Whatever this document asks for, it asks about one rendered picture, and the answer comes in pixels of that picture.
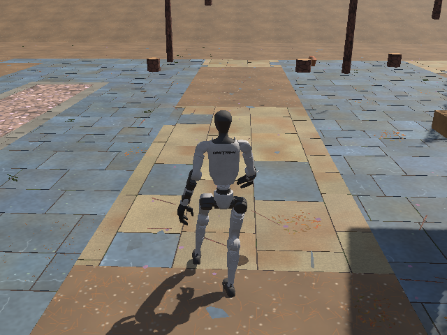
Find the left robot upper arm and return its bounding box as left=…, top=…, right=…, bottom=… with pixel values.
left=191, top=141, right=209, bottom=181

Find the robot left shin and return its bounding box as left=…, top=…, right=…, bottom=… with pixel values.
left=195, top=214, right=206, bottom=256

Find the right robot forearm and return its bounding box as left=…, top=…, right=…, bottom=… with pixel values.
left=246, top=166, right=256, bottom=182

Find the robot head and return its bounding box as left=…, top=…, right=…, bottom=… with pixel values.
left=212, top=110, right=235, bottom=144

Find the right robot upper arm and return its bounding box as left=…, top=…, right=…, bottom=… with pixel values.
left=238, top=140, right=256, bottom=177

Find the right robot hand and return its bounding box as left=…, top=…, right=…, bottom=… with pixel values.
left=237, top=175, right=253, bottom=188

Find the left robot hand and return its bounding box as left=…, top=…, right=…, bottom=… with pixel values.
left=177, top=204, right=193, bottom=225

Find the left robot forearm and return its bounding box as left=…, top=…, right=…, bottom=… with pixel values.
left=180, top=170, right=197, bottom=206

